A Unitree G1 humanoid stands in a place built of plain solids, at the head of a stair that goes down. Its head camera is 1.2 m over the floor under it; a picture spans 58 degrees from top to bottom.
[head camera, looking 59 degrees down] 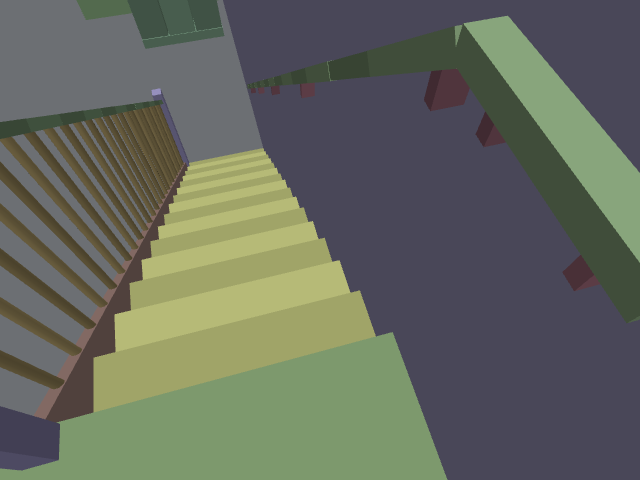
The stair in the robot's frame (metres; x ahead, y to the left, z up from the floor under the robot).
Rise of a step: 0.18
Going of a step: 0.22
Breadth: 0.90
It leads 15 degrees to the left of straight ahead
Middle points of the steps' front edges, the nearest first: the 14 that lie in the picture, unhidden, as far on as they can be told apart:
0.29 0.23 0.00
0.51 0.29 -0.18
0.73 0.35 -0.36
0.94 0.41 -0.55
1.16 0.47 -0.73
1.38 0.53 -0.91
1.59 0.59 -1.09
1.81 0.65 -1.27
2.03 0.71 -1.46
2.24 0.77 -1.64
2.46 0.82 -1.82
2.68 0.88 -2.00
2.90 0.94 -2.18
3.11 1.00 -2.37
